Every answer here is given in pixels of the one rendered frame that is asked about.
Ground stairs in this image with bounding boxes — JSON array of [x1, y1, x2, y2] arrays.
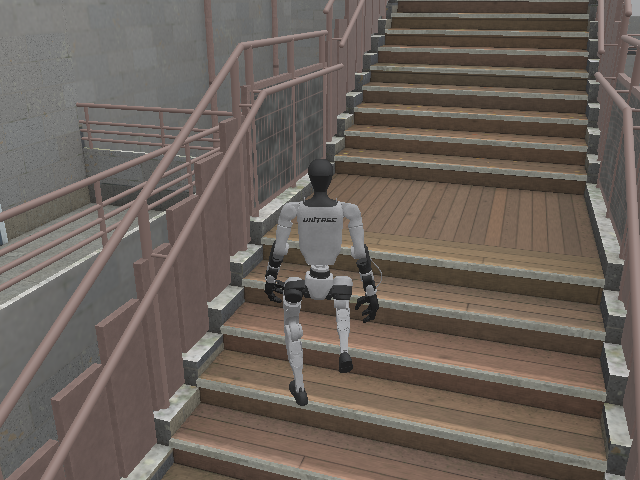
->
[[161, 244, 607, 480], [335, 1, 589, 195]]

